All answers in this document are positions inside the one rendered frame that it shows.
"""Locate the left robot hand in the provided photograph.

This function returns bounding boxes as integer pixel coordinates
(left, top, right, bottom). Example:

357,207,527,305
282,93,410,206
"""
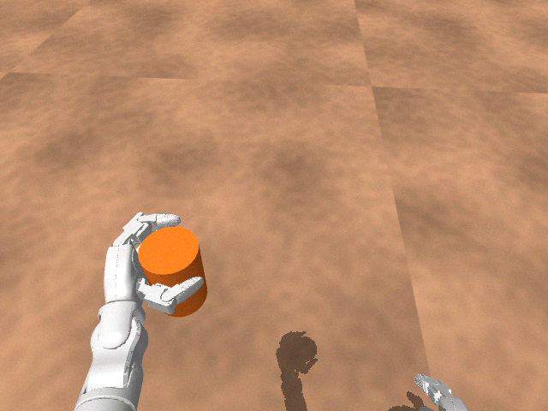
104,212,204,314

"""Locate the can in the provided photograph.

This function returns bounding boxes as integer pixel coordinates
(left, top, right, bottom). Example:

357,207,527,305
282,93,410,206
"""
138,227,207,317

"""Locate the left robot arm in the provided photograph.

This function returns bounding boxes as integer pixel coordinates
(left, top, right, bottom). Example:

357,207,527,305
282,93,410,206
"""
74,300,148,411

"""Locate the right robot hand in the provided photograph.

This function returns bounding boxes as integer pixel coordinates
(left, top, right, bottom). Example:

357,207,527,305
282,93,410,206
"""
414,373,468,411

